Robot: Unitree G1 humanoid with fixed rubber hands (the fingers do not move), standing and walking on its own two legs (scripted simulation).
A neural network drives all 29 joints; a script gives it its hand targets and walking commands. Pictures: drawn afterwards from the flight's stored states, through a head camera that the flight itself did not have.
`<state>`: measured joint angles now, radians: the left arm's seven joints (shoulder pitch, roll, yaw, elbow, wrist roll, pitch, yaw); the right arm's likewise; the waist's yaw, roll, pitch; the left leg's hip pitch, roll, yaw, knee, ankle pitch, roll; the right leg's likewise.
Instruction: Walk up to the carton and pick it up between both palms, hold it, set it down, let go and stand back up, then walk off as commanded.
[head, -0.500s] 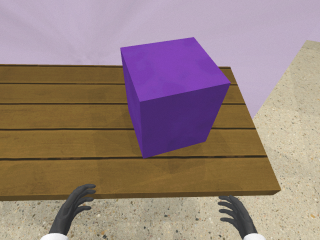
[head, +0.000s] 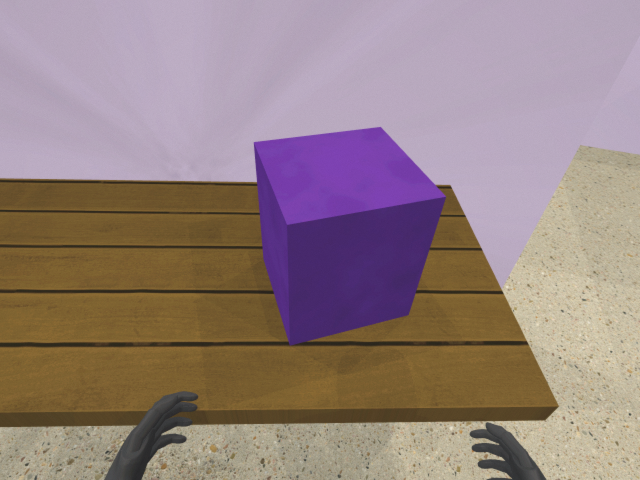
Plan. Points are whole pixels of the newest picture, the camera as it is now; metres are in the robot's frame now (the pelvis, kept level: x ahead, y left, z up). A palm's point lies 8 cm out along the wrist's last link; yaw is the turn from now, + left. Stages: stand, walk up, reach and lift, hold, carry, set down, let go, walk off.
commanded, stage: stand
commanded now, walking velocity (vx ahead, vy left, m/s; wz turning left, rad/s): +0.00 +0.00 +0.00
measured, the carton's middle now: (336, 234) +0.48 +0.02 +0.06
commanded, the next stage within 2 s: walk off in 0.16 s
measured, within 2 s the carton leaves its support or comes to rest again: neither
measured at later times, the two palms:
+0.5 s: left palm (125, 470) +0.14 +0.23 -0.01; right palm out of the picture +0.15 -0.24 -0.07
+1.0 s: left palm out of the picture -0.04 +0.40 -0.14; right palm out of the picture +0.08 -0.17 -0.06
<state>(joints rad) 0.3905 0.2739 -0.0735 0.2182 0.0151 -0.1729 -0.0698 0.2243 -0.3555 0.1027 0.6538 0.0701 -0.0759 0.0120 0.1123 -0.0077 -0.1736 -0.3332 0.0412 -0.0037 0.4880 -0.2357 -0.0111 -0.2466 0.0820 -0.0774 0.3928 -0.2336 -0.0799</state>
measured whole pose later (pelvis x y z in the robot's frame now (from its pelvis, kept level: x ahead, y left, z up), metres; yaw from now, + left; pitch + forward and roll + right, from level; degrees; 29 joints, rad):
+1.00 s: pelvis -0.07 +0.09 -0.02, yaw +2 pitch -2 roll -5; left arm 0.38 0.45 0.03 0.61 0.02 0.03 0.00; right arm 0.27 -0.37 0.09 0.65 0.05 -0.01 -0.01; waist 0.11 -0.06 0.04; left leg -0.39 -0.03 0.02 0.67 -0.25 0.11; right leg -0.39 0.05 0.04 0.98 -0.46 -0.03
